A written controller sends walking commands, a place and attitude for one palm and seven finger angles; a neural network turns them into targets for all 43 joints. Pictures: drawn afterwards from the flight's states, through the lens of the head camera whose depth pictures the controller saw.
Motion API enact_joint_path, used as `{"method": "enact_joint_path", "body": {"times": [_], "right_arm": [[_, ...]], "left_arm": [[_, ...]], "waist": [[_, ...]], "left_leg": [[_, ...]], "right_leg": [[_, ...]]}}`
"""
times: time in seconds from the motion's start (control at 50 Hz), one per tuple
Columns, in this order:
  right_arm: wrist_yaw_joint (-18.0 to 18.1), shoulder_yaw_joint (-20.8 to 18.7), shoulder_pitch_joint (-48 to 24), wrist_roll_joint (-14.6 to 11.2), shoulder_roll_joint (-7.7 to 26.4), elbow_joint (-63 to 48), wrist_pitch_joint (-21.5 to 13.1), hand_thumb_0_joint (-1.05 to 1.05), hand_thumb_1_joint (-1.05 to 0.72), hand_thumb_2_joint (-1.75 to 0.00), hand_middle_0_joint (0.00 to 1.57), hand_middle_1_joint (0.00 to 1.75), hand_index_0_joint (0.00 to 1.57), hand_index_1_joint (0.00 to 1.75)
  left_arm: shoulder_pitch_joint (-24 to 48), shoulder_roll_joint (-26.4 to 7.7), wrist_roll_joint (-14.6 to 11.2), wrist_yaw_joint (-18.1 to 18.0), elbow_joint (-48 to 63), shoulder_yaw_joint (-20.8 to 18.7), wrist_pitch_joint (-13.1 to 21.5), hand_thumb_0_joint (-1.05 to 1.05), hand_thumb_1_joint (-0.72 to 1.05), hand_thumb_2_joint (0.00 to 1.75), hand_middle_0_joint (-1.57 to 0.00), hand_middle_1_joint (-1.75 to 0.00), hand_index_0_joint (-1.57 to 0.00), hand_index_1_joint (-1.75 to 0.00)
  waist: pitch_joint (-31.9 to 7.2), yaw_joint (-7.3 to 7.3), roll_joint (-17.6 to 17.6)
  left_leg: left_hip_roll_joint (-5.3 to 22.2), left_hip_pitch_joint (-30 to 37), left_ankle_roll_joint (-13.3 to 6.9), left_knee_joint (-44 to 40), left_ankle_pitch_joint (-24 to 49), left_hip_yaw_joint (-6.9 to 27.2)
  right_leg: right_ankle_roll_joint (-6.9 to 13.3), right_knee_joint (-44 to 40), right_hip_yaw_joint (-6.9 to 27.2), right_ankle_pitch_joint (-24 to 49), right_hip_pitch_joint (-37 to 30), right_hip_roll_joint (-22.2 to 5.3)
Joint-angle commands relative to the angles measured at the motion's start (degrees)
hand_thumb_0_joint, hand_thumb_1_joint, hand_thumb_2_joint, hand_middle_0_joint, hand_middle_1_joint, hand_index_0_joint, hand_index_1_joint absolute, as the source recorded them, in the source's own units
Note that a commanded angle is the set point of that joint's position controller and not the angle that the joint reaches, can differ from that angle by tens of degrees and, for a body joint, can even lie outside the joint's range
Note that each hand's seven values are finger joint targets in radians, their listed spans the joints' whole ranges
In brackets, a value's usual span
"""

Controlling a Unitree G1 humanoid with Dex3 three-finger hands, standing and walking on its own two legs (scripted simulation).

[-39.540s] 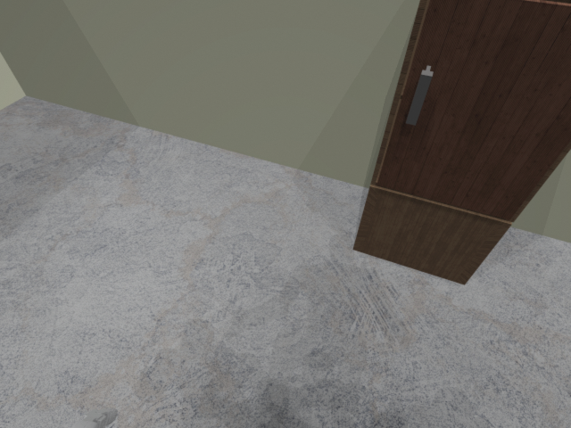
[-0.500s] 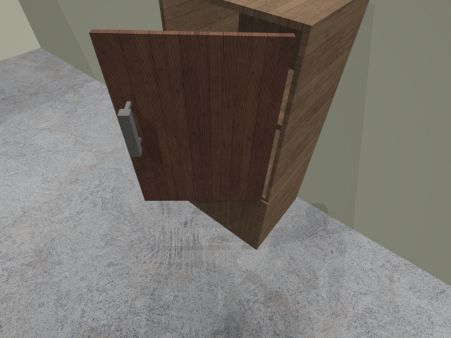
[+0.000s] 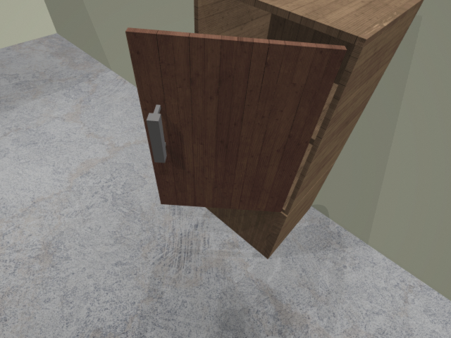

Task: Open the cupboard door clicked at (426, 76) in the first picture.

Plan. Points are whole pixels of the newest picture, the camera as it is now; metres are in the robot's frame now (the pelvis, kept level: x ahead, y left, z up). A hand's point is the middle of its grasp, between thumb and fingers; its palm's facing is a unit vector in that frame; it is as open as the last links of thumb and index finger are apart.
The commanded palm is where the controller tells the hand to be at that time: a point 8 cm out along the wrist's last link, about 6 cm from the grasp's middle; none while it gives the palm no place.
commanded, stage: come to a stop and stand still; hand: left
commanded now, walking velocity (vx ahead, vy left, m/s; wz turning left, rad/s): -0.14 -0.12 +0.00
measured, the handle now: (159, 133) +0.56 +0.20 +0.01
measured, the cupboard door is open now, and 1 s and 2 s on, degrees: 40 40 40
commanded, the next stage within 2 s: look again from close up in 1.00 s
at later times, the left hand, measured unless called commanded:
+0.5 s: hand out of the picture +0.08 +0.15 -0.18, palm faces +0.04 -0.98 -0.20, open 7.3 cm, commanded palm none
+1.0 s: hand out of the picture -0.03 +0.10 -0.18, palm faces +0.06 -0.99 -0.14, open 7.4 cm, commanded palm none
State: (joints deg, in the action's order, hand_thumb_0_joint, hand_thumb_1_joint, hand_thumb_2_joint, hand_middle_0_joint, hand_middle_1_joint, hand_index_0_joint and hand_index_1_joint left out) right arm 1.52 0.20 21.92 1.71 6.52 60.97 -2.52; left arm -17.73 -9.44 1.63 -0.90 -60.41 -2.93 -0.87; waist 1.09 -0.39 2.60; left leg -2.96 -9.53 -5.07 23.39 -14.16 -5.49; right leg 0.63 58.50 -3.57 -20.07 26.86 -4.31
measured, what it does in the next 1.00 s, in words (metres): steps on the spot: right foot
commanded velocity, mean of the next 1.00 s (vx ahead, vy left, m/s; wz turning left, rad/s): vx -0.04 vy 0.00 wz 0.00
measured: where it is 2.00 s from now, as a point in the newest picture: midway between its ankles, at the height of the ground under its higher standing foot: outside the picture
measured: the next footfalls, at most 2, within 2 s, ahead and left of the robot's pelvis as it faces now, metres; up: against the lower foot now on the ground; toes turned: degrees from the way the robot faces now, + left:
right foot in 0.24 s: +0.09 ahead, -0.13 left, +0.00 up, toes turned -2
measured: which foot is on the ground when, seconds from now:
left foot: down 0.00-1.00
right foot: up 0.00-0.22, down 0.24-1.00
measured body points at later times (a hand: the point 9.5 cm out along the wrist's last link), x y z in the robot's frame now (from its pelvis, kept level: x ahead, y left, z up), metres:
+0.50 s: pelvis +0.01 -0.03 -0.01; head +0.03 -0.03 +0.44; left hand +0.08 +0.20 -0.16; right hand +0.02 -0.25 -0.17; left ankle -0.02 +0.06 -0.74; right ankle +0.05 -0.13 -0.74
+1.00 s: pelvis +0.00 -0.05 +0.00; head +0.01 -0.04 +0.45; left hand -0.03 +0.16 -0.16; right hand -0.04 -0.25 -0.16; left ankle -0.01 +0.06 -0.74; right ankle +0.05 -0.13 -0.74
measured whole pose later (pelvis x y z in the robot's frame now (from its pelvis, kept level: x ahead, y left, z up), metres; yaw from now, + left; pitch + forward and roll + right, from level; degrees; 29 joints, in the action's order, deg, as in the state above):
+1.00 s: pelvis +0.00 -0.05 +0.00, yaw +1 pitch -1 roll +0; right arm 1.2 0.9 19.9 1.1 5.8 65.9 0.2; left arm -19.0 -6.7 0.5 -1.6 -63.9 0.2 0.1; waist 2.0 0.3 1.0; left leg 0.0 -8.3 -0.6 22.7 -13.5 -3.2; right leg 3.2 22.4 -4.2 -8.1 13.5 1.2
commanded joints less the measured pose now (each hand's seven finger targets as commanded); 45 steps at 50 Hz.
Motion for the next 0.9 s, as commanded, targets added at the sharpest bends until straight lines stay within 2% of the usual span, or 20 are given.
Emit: {"method": "enact_joint_path", "body": {"times": [0.0,0.04,0.1,0.16,0.18,0.2,0.22,0.24,0.26,0.28,0.3,0.34,0.38,0.42,0.46,0.54,0.58,0.66,0.7,0.88], "right_arm": [[1.49,-0.53,3.19,-0.54,6.07,-0.65,-1.54,0.0,-0.9,-0.9,0.2,0.3,0.2,0.3],[1.68,-0.81,3.19,-0.57,6.2,-0.08,-1.04,0.0,-0.9,-0.9,0.2,0.3,0.2,0.3],[1.89,-1.71,2.87,-0.61,6.55,0.35,0.11,0.0,-0.9,-0.9,0.2,0.3,0.2,0.3],[1.82,-2.39,1.96,-0.78,6.62,0.11,0.73,0.0,-0.9,-0.9,0.2,0.3,0.2,0.3],[1.73,-2.62,1.42,-0.99,6.55,-0.15,0.81,0.0,-0.9,-0.9,0.2,0.3,0.2,0.3],[1.63,-2.84,1.03,-1.21,5.92,-0.66,0.85,0.0,-0.9,-0.9,0.2,0.3,0.2,0.3],[1.48,-2.97,1.02,-1.42,5.44,-0.95,1.08,0.0,-0.9,-0.9,0.2,0.3,0.2,0.3],[1.25,-3.03,1.46,-1.4,4.46,-0.78,1.49,0.0,-0.9,-0.9,0.2,0.3,0.2,0.3],[1.12,-2.98,1.68,-1.43,3.54,-0.41,2.0,0.0,-0.9,-0.9,0.2,0.3,0.2,0.3],[1.05,-2.94,1.82,-1.46,3.16,-0.09,2.44,0.0,-0.9,-0.9,0.2,0.3,0.2,0.3],[0.95,-2.95,1.65,-1.41,3.23,-0.13,2.54,0.0,-0.9,-0.9,0.2,0.3,0.2,0.3],[0.83,-2.8,0.75,-1.16,3.39,0.01,2.39,0.0,-0.9,-0.9,0.2,0.3,0.2,0.3],[0.81,-2.64,-1.03,-0.7,4.48,-0.37,1.99,0.0,-0.9,-0.9,0.2,0.3,0.2,0.3],[0.76,-2.4,-3.88,-0.63,5.45,-0.98,1.65,0.0,-0.9,-0.9,0.2,0.3,0.2,0.3],[0.64,-2.23,-4.99,-0.72,5.55,-1.16,1.47,0.0,-0.9,-0.9,0.2,0.3,0.2,0.3],[0.38,-1.86,-4.13,-0.81,5.24,-0.69,1.65,0.0,-0.9,-0.9,0.2,0.3,0.2,0.3],[0.24,-1.58,-3.59,-0.78,5.37,-0.27,1.82,0.0,-0.9,-0.9,0.2,0.3,0.2,0.3],[0.03,-1.17,-2.34,-0.7,5.36,0.81,1.95,0.0,-0.9,-0.9,0.2,0.3,0.2,0.3],[-0.05,-0.97,-1.61,-0.72,5.38,1.3,1.88,0.0,-0.9,-0.9,0.2,0.3,0.2,0.3],[0.06,-0.28,1.41,-0.8,4.16,3.25,1.88,0.0,-0.9,-0.9,0.2,0.3,0.2,0.3]], "left_arm": [[-2.01,1.47,-0.63,-0.62,2.11,1.19,0.9,0.0,0.9,0.9,-0.2,-0.3,-0.2,-0.3],[-0.14,0.37,-0.67,-0.97,2.5,1.19,0.82,0.0,0.9,0.9,-0.2,-0.3,-0.2,-0.3],[2.43,-1.25,-0.83,-1.21,3.08,0.77,0.4,0.0,0.9,0.9,-0.2,-0.3,-0.2,-0.3],[2.57,-2.68,-0.74,-1.38,3.61,0.27,0.71,0.0,0.9,0.9,-0.2,-0.3,-0.2,-0.3],[1.13,-3.29,-0.67,-1.45,3.41,0.09,1.08,0.0,0.9,0.9,-0.2,-0.3,-0.2,-0.3],[-0.08,-4.43,-0.6,-1.65,3.04,-0.19,1.38,0.0,0.9,0.9,-0.2,-0.3,-0.2,-0.3],[-0.71,-5.56,-0.64,-1.71,2.87,-0.2,1.56,0.0,0.9,0.9,-0.2,-0.3,-0.2,-0.3],[0.13,-6.31,-0.67,-1.67,3.07,-0.03,1.48,0.0,0.9,0.9,-0.2,-0.3,-0.2,-0.3],[0.54,-6.43,-0.75,-1.69,3.21,0.05,1.38,0.0,0.9,0.9,-0.2,-0.3,-0.2,-0.3],[1.43,-6.23,-0.83,-1.78,3.61,-0.02,1.3,0.0,0.9,0.9,-0.2,-0.3,-0.2,-0.3],[2.52,-5.94,-0.86,-1.79,4.17,0.0,1.17,0.0,0.9,0.9,-0.2,-0.3,-0.2,-0.3],[4.53,-5.47,-0.83,-1.75,5.11,0.15,0.88,0.0,0.9,0.9,-0.2,-0.3,-0.2,-0.3],[5.21,-4.42,-0.96,-1.67,5.69,0.2,0.61,0.0,0.9,0.9,-0.2,-0.3,-0.2,-0.3],[4.9,-3.6,-0.88,-1.5,5.33,0.53,0.36,0.0,0.9,0.9,-0.2,-0.3,-0.2,-0.3],[3.74,-3.5,-0.68,-1.4,4.64,0.83,0.55,0.0,0.9,0.9,-0.2,-0.3,-0.2,-0.3],[3.14,-3.91,-0.68,-1.2,3.56,1.33,1.09,0.0,0.9,0.9,-0.2,-0.3,-0.2,-0.3],[3.03,-3.98,-0.77,-1.1,3.19,1.49,1.31,0.0,0.9,0.9,-0.2,-0.3,-0.2,-0.3],[2.19,-4.19,-0.77,-0.97,2.1,1.67,1.56,0.0,0.9,0.9,-0.2,-0.3,-0.2,-0.3],[1.31,-4.36,-0.86,-0.92,1.65,1.7,1.78,0.0,0.9,0.9,-0.2,-0.3,-0.2,-0.3],[-2.23,-3.69,-1.07,-1.02,-0.45,1.94,2.23,0.0,0.9,0.9,-0.2,-0.3,-0.2,-0.3]], "waist": [[-0.45,1.55,-5.62],[-0.52,0.68,-8.07],[0.2,-0.26,-9.55],[0.9,0.4,-6.64],[-0.58,1.13,-4.92],[-2.11,1.05,-1.38],[-3.17,0.75,1.1],[-1.78,0.1,1.98],[-2.95,-0.27,4.29],[-4.29,-0.57,8.49],[-4.49,-0.64,9.29],[-4.04,-0.77,4.19],[-2.88,-0.1,-2.62],[-0.83,1.12,-5.75],[-0.23,1.55,-5.67],[0.48,0.79,-2.44],[2.28,0.47,-1.39],[4.38,0.25,-0.09],[4.05,0.18,0.15],[4.35,0.27,-1.04]], "left_leg": [[15.85,3.79,-4.23,-6.12,45.5,9.17],[15.94,6.04,-3.54,-4.33,49.97,9.12],[16.94,7.05,-3.45,-2.77,49.94,10.31],[16.12,5.82,-2.0,0.39,47.55,10.96],[14.65,5.14,-0.57,2.92,43.64,10.19],[11.94,1.24,1.31,4.86,35.77,8.44],[8.9,-2.99,2.83,6.14,23.52,6.33],[6.48,-5.28,3.71,6.02,13.22,5.4],[5.65,-4.41,4.2,6.61,7.8,5.01],[5.25,-3.22,4.5,7.38,4.08,4.65],[4.95,-2.19,4.57,7.06,2.76,4.42],[6.23,0.15,4.2,3.5,7.38,5.45],[9.21,-0.32,3.11,0.25,13.19,7.95],[11.25,-3.75,1.9,-3.31,13.06,9.81],[10.63,-4.66,1.93,-3.78,9.7,9.36],[9.18,-3.58,2.84,-4.83,1.13,8.34],[8.51,-3.75,3.19,-5.23,-1.76,7.95],[7.85,-3.35,3.27,-6.04,-3.34,7.44],[7.53,-2.89,3.29,-5.95,-3.18,7.12],[7.04,-3.27,3.56,-5.8,-3.01,6.5]], "right_leg": [[-1.34,-9.35,1.96,2.97,-2.19,0.04],[-1.26,-15.07,1.11,2.41,-3.78,0.83],[-1.1,-21.02,1.15,1.59,-5.66,1.19],[-0.68,-28.61,1.81,6.99,-9.51,1.2],[-0.52,-32.34,2.87,14.5,-12.68,0.44],[0.37,-30.89,6.14,30.06,-17.48,-1.88],[2.54,-27.89,9.82,42.61,-20.55,-6.15],[4.88,-27.23,10.91,48.0,-20.04,-9.58],[6.38,-27.88,11.53,46.87,-19.18,-10.6],[7.1,-29.51,11.96,42.75,-18.15,-10.43],[7.28,-30.64,11.91,38.82,-16.77,-10.2],[6.14,-30.57,10.49,29.45,-13.95,-7.77],[3.5,-29.02,8.34,22.67,-13.07,-3.96],[1.7,-29.0,6.5,15.9,-14.91,-1.46],[1.58,-30.97,7.22,15.08,-15.91,-1.43],[2.11,-35.86,8.83,12.75,-15.33,-2.33],[2.09,-38.2,9.65,8.31,-13.63,-2.45],[1.88,-41.48,9.96,2.6,-12.08,-2.31],[1.83,-42.53,10.23,1.3,-12.24,-2.37],[1.78,-44.0,9.75,-0.22,-12.77,-2.2]]}}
